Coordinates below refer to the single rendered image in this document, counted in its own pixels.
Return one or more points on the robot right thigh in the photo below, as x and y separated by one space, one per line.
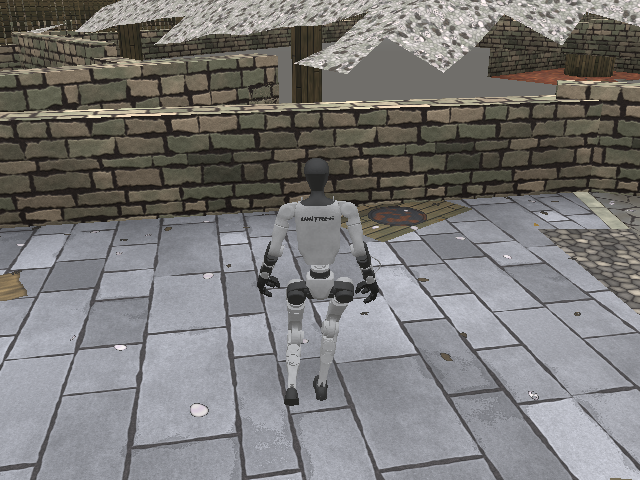
343 294

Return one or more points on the left robot hand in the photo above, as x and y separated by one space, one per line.
272 282

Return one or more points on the right robot upper arm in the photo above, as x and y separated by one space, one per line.
350 211

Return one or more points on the left robot forearm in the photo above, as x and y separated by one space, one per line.
267 264

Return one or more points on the robot left thigh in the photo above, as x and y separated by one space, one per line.
296 294

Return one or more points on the robot thigh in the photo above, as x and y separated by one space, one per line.
296 294
343 294

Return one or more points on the left robot upper arm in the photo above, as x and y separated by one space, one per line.
286 212

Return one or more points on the right robot forearm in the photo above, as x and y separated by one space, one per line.
366 267

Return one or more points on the right robot hand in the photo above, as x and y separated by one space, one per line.
368 287

